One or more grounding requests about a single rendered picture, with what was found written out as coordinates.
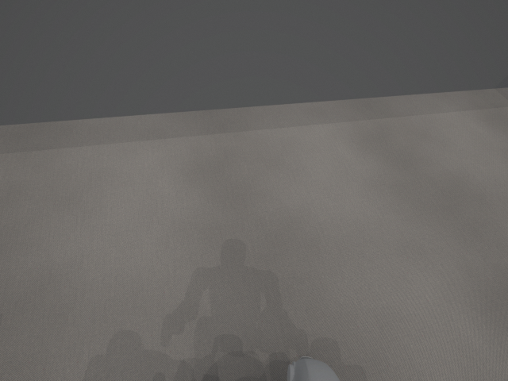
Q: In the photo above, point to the right robot thigh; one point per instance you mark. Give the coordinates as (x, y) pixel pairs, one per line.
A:
(310, 370)

